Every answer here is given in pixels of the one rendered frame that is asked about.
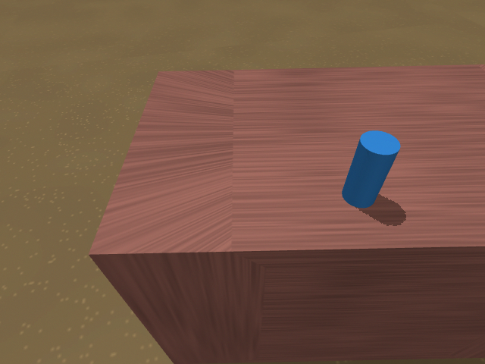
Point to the can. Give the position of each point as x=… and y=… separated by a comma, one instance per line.
x=373, y=159

